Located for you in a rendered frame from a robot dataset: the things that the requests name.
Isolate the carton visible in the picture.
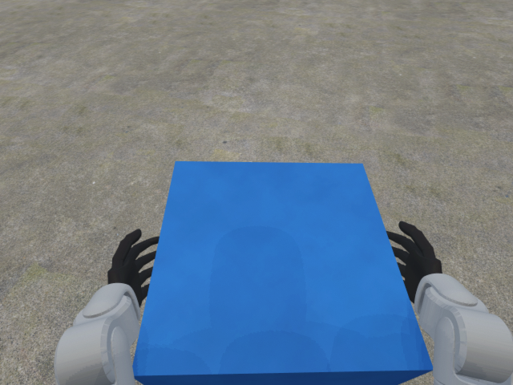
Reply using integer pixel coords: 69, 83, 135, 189
132, 161, 433, 385

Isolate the right robot hand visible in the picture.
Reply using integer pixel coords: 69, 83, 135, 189
386, 221, 442, 304

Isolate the right robot forearm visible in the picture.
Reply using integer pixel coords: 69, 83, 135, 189
414, 274, 513, 385

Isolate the left robot forearm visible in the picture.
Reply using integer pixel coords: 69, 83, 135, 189
54, 283, 140, 385

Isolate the left robot hand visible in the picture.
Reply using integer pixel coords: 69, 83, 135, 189
107, 229, 160, 307

